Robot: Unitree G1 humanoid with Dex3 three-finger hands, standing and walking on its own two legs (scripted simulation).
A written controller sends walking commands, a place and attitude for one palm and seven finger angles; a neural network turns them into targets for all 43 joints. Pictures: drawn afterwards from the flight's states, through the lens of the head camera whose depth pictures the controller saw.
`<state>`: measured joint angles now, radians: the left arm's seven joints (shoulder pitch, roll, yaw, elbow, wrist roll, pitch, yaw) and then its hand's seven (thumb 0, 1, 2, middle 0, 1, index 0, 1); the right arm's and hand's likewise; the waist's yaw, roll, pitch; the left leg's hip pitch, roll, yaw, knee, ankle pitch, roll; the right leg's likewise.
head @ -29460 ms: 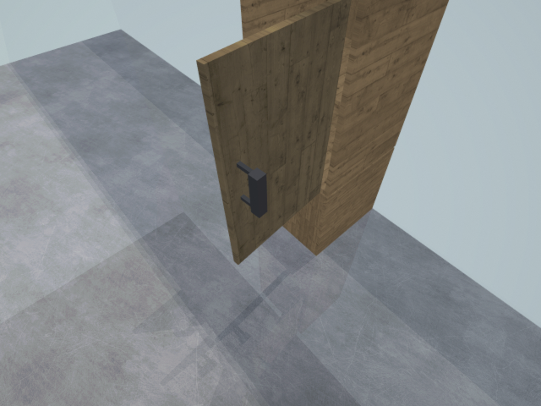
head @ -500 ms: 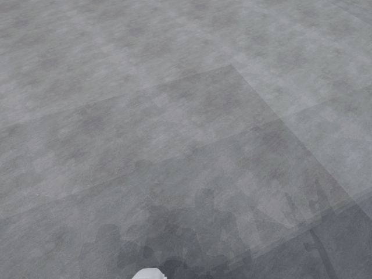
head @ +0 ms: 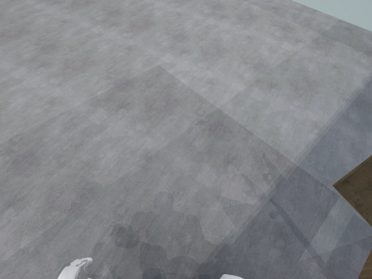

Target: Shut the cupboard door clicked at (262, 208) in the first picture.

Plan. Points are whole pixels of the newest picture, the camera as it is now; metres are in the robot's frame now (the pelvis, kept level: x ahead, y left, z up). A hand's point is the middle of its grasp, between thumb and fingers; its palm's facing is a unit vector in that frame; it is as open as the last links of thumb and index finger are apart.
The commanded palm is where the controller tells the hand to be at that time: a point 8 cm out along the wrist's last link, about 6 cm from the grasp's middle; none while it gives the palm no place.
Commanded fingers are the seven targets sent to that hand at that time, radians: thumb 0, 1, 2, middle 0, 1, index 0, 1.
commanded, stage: turn to face it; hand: left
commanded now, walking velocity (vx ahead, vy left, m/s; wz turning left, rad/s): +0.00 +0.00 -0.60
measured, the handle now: out of the picture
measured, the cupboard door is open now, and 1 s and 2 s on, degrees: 73 73 73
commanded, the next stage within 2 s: take the last steps up to it in 1.68 s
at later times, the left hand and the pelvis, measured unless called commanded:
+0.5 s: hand (112, 264) +0.17 +0.19 -0.18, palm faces -0.26 -0.95 -0.18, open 7.4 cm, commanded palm none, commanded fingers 0.00 0.90 0.90 -0.20 -0.30 -0.20 -0.30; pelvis +0.02 +0.02 +0.00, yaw -17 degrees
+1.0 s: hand (143, 245) +0.22 +0.12 -0.16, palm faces -0.54 -0.81 -0.24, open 7.4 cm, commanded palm none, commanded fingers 0.00 0.90 0.90 -0.20 -0.30 -0.20 -0.30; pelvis +0.03 +0.00 +0.00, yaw -34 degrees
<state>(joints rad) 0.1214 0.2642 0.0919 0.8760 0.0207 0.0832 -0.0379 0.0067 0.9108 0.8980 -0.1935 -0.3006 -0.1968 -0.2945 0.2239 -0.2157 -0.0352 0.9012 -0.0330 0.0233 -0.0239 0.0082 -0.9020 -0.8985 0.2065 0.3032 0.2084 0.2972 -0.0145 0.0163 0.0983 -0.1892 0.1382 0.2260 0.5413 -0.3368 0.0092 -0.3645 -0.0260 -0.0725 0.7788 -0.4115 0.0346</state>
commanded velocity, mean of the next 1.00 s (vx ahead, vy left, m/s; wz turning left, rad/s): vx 0.00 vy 0.00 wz -0.60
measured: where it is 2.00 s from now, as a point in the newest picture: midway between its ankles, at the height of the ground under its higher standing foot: outside the picture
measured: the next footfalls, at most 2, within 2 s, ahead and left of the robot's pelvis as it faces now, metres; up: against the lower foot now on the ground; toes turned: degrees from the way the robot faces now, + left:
right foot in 0.06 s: +0.04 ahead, -0.14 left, +0.00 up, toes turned -7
left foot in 0.38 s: +0.10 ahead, +0.12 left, +0.00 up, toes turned -9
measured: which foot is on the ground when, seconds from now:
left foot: down 0.00-0.06, up 0.08-0.36, down 0.38-0.74, up 0.76-1.00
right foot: up 0.00-0.04, down 0.06-0.38, up 0.40-0.72, down 0.74-1.00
